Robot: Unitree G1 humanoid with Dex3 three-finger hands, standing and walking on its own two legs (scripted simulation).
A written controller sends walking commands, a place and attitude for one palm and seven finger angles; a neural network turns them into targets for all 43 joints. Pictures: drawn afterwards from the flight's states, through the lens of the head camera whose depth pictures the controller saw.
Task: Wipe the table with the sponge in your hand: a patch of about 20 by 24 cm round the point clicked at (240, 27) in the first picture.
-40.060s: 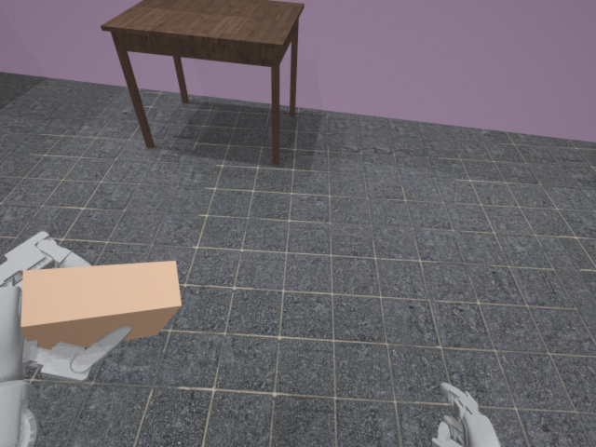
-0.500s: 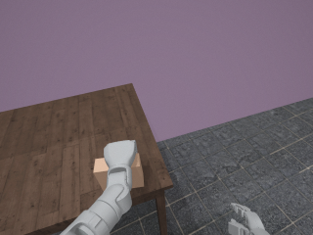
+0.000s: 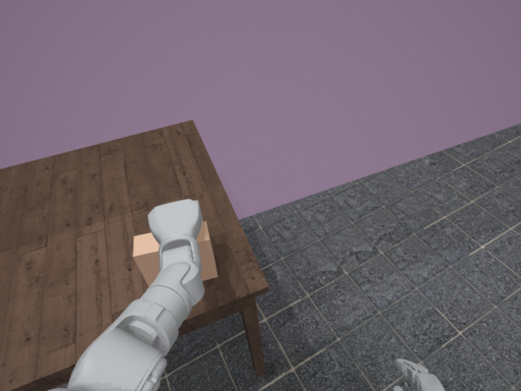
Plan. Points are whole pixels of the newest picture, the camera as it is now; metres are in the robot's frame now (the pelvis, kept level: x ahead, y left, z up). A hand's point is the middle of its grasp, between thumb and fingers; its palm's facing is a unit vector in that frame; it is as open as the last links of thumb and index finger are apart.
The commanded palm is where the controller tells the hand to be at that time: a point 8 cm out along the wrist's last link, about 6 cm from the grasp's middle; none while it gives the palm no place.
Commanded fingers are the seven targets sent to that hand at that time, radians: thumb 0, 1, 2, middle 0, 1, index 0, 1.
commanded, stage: wipe forward along the third lane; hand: left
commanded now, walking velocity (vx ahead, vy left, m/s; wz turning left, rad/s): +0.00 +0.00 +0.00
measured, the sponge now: (180, 264) +0.36 +0.18 -0.05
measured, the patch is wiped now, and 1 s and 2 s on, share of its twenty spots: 1.00 1.00 1.00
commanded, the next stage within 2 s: wipe back along the third lane in 1.00 s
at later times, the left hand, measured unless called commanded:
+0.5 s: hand (180, 218) +0.43 +0.18 +0.01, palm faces -0.11 +0.00 -0.99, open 9.0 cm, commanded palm +0.41 +0.19 +0.04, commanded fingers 0.00 0.10 1.30 -1.20 -1.60 -1.20 -1.60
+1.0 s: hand (167, 200) +0.48 +0.22 +0.01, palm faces -0.13 -0.01 -0.99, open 9.1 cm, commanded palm +0.46 +0.22 +0.04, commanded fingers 0.00 0.10 1.30 -1.20 -1.60 -1.20 -1.60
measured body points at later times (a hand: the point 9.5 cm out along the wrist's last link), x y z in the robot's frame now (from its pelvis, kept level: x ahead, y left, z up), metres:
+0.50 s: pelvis +0.01 +0.00 -0.01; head +0.04 -0.02 +0.44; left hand +0.43 +0.18 +0.06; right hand +0.10 -0.26 -0.14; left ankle +0.05 +0.16 -0.71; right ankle +0.01 -0.06 -0.71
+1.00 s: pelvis +0.02 +0.03 -0.01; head +0.08 +0.02 +0.44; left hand +0.48 +0.21 +0.06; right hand +0.08 -0.25 -0.14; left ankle +0.05 +0.16 -0.71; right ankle +0.01 -0.06 -0.71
